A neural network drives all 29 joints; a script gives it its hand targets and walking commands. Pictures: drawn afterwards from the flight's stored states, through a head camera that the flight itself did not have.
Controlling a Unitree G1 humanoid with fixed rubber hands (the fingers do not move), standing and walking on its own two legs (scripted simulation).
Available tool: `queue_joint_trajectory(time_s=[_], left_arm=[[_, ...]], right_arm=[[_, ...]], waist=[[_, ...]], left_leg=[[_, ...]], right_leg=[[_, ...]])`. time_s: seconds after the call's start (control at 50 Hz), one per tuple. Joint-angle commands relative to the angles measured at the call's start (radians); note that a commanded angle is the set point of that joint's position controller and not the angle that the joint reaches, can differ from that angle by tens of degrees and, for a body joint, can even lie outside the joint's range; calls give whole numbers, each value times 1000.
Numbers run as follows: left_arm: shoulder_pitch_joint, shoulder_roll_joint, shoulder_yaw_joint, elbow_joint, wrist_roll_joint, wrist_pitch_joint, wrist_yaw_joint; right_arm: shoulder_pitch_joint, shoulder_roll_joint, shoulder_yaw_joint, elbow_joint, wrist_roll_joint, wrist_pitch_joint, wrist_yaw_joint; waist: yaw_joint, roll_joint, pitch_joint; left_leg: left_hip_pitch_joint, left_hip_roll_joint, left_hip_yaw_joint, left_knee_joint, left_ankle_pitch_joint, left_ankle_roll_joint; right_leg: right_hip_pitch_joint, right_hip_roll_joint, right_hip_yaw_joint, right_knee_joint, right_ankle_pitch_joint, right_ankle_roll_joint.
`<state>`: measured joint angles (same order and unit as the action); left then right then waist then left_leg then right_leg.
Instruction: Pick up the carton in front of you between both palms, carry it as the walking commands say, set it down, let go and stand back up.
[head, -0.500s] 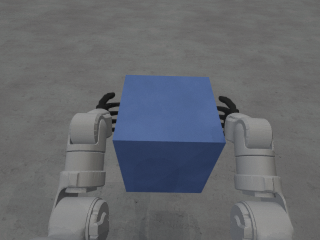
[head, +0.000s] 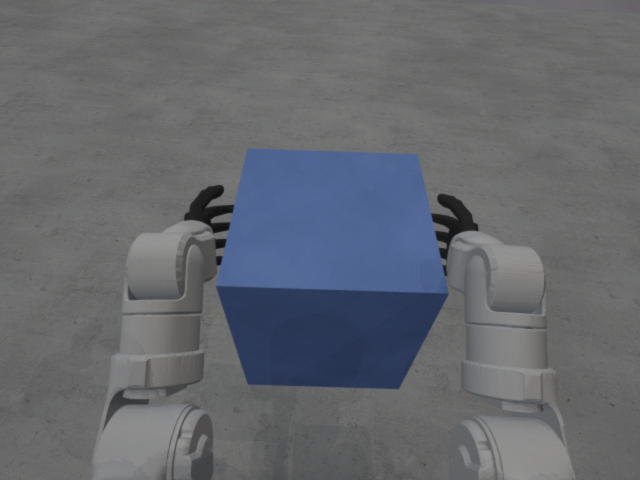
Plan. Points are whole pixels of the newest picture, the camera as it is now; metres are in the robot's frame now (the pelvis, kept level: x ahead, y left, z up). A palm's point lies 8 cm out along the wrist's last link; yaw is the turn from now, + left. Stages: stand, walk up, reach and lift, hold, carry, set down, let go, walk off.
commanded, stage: carry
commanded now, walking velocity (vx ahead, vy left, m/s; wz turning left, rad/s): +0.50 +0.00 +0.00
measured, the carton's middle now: (327, 276) +0.37 +0.01 +0.07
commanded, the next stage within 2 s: none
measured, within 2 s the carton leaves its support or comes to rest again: neither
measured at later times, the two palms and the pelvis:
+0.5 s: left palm (265, 164) +0.57 +0.11 +0.09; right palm (448, 176) +0.57 -0.19 +0.09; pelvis +0.30 -0.04 +0.00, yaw +1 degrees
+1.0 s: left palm (263, 87) +0.87 +0.16 +0.08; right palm (401, 90) +0.86 -0.14 +0.09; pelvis +0.60 +0.01 +0.00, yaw -1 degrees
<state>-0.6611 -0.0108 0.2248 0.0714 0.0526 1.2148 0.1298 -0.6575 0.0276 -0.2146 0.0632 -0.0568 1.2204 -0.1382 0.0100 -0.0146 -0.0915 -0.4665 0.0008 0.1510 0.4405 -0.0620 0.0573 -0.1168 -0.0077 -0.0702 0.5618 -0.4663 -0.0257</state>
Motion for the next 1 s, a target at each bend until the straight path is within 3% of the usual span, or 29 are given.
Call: queue_joint_trajectory(time_s=[0.0, 0.02, 0.06, 0.08, 0.14, 0.22, 0.3, 0.34, 0.36, 0.4, 0.42, 0.44, 0.46, 0.5, 0.52, 0.56, 0.64, 0.74, 0.82, 0.86, 0.88, 0.9, 0.92, 0.94, 0.96, 0.98], left_arm=[[-598, -1074, -643, -54, -403, 30, -270], [-603, -1086, -650, -70, -405, 32, -273], [-591, -1145, -663, -104, -411, 30, -280], [-554, -1164, -666, -125, -406, 26, -280], [-426, -1190, -706, -202, -373, 11, -268], [-239, -1155, -763, -299, -321, -12, -256], [-77, -1091, -805, -374, -302, -12, -269], [-66, -1087, -820, -403, -325, -4, -283], [-48, -1070, -822, -416, -335, 0, -287], [-8, -1037, -812, -408, -336, 8, -294], [29, -1018, -800, -391, -330, 13, -296], [41, -994, -782, -355, -315, 8, -299], [65, -1010, -781, -336, -318, 5, -301], [52, -1052, -792, -366, -331, -5, -306], [17, -1067, -805, -385, -342, -12, -309], [-29, -1069, -821, -413, -361, -22, -311], [-18, -1023, -827, -424, -377, -20, -316], [38, -966, -808, -406, -354, 9, -312], [38, -952, -797, -383, -336, 25, -308], [17, -951, -800, -378, -338, 29, -307], [13, -950, -804, -377, -339, 31, -305], [15, -939, -804, -374, -337, 32, -303], [-21, -963, -822, -404, -347, 41, -300], [-42, -978, -825, -402, -356, 40, -304], [-52, -1016, -832, -392, -366, 29, -306], [-52, -1041, -833, -399, -374, 16, -309]], right_arm=[[-574, 1017, 619, -25, 363, 8, 235], [-546, 1050, 621, -37, 367, 10, 241], [-542, 1101, 635, -126, 370, 7, 251], [-537, 1121, 648, -174, 373, 6, 255], [-450, 1137, 688, -277, 371, 1, 266], [-263, 1108, 748, -349, 361, -9, 292], [-52, 1088, 779, -354, 337, -16, 314], [-30, 1067, 786, -366, 338, -15, 315], [-17, 1049, 793, -381, 342, -12, 314], [0, 1016, 800, -398, 344, -4, 310], [0, 988, 799, -403, 343, 2, 308], [-18, 987, 815, -420, 350, 14, 306], [-25, 976, 819, -422, 350, 16, 308], [-36, 1019, 829, -417, 362, 2, 313], [-51, 1033, 835, -420, 362, -7, 314], [-58, 1059, 847, -417, 364, -20, 309], [-16, 1030, 837, -413, 338, -26, 288], [37, 980, 814, -393, 320, 1, 278], [22, 960, 801, -378, 323, 20, 287], [14, 957, 793, -369, 325, 25, 291], [23, 953, 785, -358, 326, 25, 292], [36, 951, 776, -345, 326, 24, 294], [34, 944, 762, -319, 312, 14, 298], [50, 981, 768, -306, 322, 7, 298], [19, 1008, 777, -350, 338, 0, 300], [-1, 1046, 791, -369, 352, -9, 303]], waist=[[-28, 308, -540], [-30, 261, -487], [-31, 105, -401], [-29, 78, -371], [-27, 135, -369], [-28, 173, -324], [-35, 184, -244], [-35, 193, -216], [-33, 193, -214], [-12, 124, -282], [10, 40, -346], [16, -232, -401], [9, -285, -357], [6, -119, -324], [1, -50, -299], [-3, -66, -281], [-2, -102, -230], [4, -104, -158], [9, -123, -98], [-5, -115, -112], [-17, -73, -164], [-35, -5, -230], [-44, 264, -321], [-40, 363, -317], [-32, 267, -320], [-35, 178, -335]], left_leg=[[919, 433, -643, -30, 267, 212], [873, 414, -631, -78, 169, 207], [731, 356, -471, -122, 195, 136], [661, 341, -403, -154, 179, 112], [605, 292, -263, -200, 179, 92], [611, 239, -156, -204, 237, 75], [582, 228, -102, -203, 319, 53], [560, 228, -82, -174, 327, 34], [542, 229, -66, -135, 341, 22], [397, 177, 23, 93, 340, -26], [242, 153, 35, 285, 107, -61], [-54, 34, 19, 577, -184, -101], [-227, 1, -83, 727, -435, -84], [-252, 96, -145, 805, -398, -47], [-236, 130, -155, 753, -331, -46], [-155, 140, -127, 624, -240, -56], [-154, 132, -70, 391, -138, -89], [-125, 103, -4, 159, -9, -84], [-68, 85, 31, 56, 19, -67], [68, 51, 88, -1, -29, -54], [239, 16, 123, -10, -82, -47], [455, 103, -11, -10, -137, -30], [678, 366, -470, -124, -284, 114], [740, 435, -672, -226, -161, 168], [727, 426, -579, -191, -55, 158], [679, 400, -496, -164, -8, 137]], right_leg=[[-531, 45, 14, 564, -56, 43], [-630, 11, 71, 652, -75, 25], [-618, -60, 81, 588, 31, 19], [-587, -87, 80, 516, 79, 26], [-505, -74, 24, 355, 137, 59], [-501, -61, -43, 160, 250, 76], [-450, -40, -97, -2, 372, 56], [-384, -34, -107, -76, 412, 38], [-321, -26, -122, -110, 420, 26], [-1, 10, -181, -154, 376, 8], [196, -128, -1, -158, 275, -14], [402, -388, 453, -261, 144, -148], [406, -426, 580, -315, 243, -200], [288, -381, 411, -291, 375, -169], [210, -359, 333, -314, 353, -141], [93, -314, 196, -371, 265, -102], [64, -288, 93, -441, 194, -115], [94, -252, -2, -424, 350, -94], [124, -246, -33, -363, 440, -73], [105, -228, -73, -242, 505, -50], [44, -187, -125, -91, 577, -25], [-98, -158, -141, 102, 514, 16], [-374, -46, -129, 433, 310, 76], [-576, 17, -54, 591, -25, 65], [-618, -45, 31, 701, -30, 37], [-621, -83, 54, 723, 9, 19]])
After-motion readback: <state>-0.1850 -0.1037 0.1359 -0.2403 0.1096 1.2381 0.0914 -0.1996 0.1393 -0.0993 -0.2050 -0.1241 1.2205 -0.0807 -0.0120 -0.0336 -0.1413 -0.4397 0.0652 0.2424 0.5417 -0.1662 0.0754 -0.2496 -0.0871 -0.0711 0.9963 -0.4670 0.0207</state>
